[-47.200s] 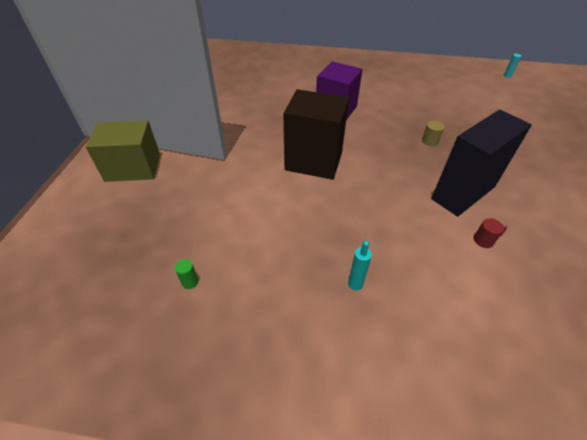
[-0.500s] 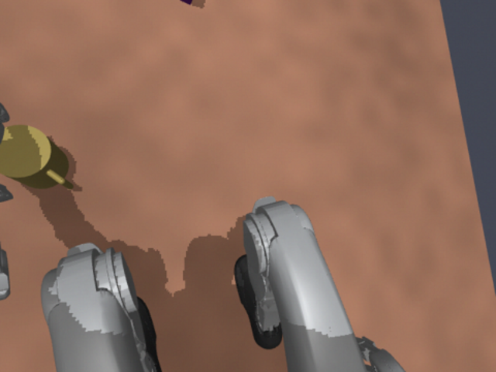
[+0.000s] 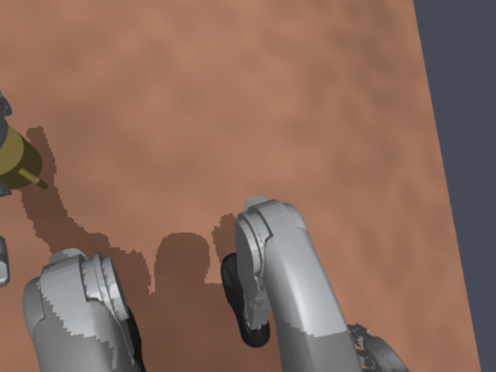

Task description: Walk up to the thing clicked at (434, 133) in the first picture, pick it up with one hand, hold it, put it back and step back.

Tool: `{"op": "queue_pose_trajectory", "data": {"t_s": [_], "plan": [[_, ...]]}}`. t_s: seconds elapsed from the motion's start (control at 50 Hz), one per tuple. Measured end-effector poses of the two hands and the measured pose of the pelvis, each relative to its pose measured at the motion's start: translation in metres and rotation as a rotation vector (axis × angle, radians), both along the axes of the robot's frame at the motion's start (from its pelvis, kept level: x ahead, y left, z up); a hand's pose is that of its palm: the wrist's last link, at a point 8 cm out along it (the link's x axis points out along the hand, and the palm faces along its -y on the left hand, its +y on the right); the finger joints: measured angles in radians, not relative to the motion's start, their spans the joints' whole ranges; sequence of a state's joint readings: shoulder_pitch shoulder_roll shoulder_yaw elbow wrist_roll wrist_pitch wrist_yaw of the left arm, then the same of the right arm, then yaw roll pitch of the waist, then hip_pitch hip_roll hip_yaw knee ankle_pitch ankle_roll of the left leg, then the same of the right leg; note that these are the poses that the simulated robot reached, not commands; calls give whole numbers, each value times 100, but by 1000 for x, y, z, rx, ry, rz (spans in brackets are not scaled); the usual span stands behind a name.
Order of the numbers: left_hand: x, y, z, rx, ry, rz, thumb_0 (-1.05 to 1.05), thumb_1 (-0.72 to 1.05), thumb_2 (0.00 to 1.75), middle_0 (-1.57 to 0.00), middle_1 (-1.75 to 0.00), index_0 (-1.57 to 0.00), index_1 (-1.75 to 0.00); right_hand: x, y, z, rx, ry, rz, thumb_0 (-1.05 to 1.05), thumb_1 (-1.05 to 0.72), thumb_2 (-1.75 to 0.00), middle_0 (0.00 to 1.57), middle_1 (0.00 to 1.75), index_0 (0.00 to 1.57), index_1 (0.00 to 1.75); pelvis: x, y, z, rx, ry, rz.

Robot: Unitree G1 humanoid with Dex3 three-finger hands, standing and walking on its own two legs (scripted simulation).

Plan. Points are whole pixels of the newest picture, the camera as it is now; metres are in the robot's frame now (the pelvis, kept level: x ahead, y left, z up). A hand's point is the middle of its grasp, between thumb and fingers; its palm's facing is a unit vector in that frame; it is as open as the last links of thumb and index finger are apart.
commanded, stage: rest palm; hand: left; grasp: from above
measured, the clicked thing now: (10, 163) +0.49 +0.27 -0.27
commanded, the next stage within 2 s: close in 0.92 s
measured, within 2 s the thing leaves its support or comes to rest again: neither
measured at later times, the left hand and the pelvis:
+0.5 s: hand (2, 155) +0.49 +0.27 -0.23, palm faces -0.45 -0.11 -0.89, open 13.7 cm; pelvis +0.01 +0.00 -0.01, yaw -3 degrees
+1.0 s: hand out of the picture +0.49 +0.27 -0.23, palm faces -0.45 -0.12 -0.89, open 13.7 cm; pelvis +0.00 +0.01 -0.01, yaw -4 degrees
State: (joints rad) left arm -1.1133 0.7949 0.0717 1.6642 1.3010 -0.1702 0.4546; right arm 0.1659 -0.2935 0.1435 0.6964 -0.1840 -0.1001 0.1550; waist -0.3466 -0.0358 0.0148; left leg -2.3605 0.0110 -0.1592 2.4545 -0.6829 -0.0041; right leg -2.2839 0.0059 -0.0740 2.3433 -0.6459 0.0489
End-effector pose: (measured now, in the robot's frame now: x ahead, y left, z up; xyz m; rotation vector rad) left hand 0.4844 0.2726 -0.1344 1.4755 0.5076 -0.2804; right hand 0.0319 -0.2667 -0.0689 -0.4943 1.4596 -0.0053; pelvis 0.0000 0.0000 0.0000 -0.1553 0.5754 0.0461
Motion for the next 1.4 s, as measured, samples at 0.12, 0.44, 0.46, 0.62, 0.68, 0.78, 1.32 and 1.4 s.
{"op": "queue_pose_trajectory", "data": {"t_s": [0.12, 0.44, 0.46, 0.62, 0.68, 0.78, 1.32, 1.4], "plan": [[2, -1, -17, -2, 3, -1, 0, -50, 101, -9, -103, -9, -103, -23, 7, -4, 24, 63, -8, 0, -90, -89, 20, 30, 20, 30, 2, -1, -8, -2, -9, -10], [11, -5, -37, -5, -27, 10, 0, -49, 104, -10, -103, -9, -103, -12, 16, -5, 74, 63, 50, 0, -90, -89, 20, 30, 20, 30, 10, 1, -13, -25, -16, -29], [11, -5, -37, -5, -30, 12, 0, -48, 104, -10, -103, -9, -103, -10, 15, -5, 75, 57, 57, 0, -90, -89, 20, 30, 20, 30, 10, 2, -13, -27, -18, -29], [11, -1, -38, -21, -35, 34, 0, -48, 105, -10, -104, -10, -104, 4, 11, -2, 67, 22, 104, 0, -91, -90, 20, 30, 20, 30, 8, 3, -13, -36, -31, -29], [11, 0, -39, -17, -34, 27, 0, -48, 106, -10, -105, -10, -105, 6, 10, -1, 63, 21, 114, 0, -91, -90, 20, 30, 20, 30, 7, 4, -13, -39, -35, -30], [10, 1, -39, -25, -35, 31, 0, -49, 106, -10, -106, -10, -106, 5, 10, 3, 55, 22, 116, 0, -91, -90, 20, 30, 20, 30, 7, 5, -12, -44, -37, -30], [9, 1, -38, -10, -34, 18, 0, -46, 99, -11, -109, -17, -107, -16, 22, 8, 78, 50, 114, 0, -91, -90, 20, 30, 20, 30, 2, 6, -11, -54, -53, -36], [9, 2, -38, -12, -34, 24, 0, -45, 99, -12, -108, -19, -106, -15, 21, 9, 74, 46, 117, 0, -91, -90, 20, 30, 20, 30, 2, 6, -11, -54, -53, -37]]}}
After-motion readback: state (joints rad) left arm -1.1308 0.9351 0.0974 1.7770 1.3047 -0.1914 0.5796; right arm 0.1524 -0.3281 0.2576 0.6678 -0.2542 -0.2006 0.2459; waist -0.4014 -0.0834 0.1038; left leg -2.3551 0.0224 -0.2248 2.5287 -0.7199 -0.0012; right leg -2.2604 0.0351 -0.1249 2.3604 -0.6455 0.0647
